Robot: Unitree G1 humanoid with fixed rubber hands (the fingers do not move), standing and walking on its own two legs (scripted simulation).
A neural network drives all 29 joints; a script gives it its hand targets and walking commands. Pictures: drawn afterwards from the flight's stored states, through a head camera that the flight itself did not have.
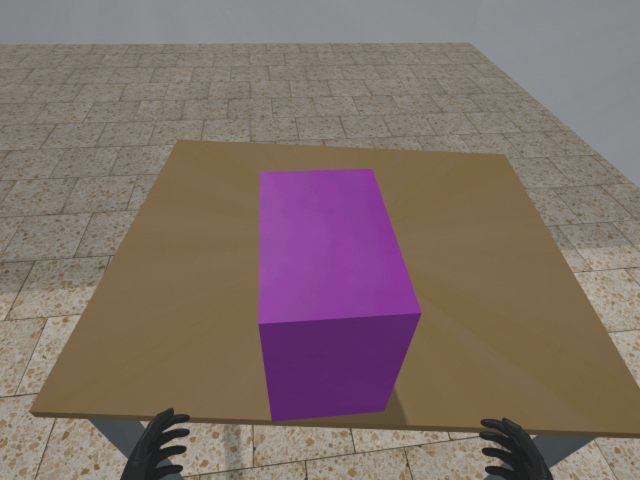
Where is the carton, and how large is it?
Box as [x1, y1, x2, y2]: [258, 169, 421, 421]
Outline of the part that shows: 372,169 260,172 258,324 272,421 384,410 421,312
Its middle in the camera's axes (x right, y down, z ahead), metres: +0.00 +0.07 +0.57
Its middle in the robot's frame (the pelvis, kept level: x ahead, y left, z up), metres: +0.39 +0.04 +0.02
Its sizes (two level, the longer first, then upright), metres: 0.259 0.166 0.253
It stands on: a table, 0.67 m high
